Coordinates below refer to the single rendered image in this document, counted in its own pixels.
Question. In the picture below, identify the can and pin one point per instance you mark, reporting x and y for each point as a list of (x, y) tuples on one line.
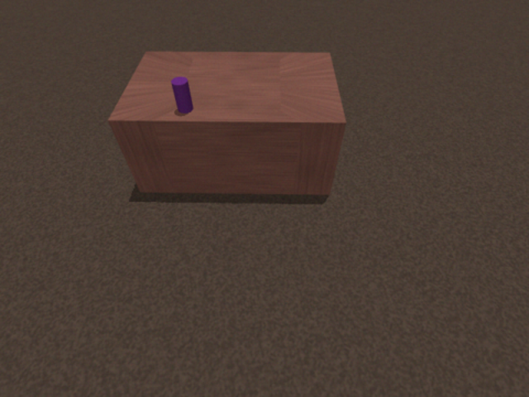
[(182, 94)]

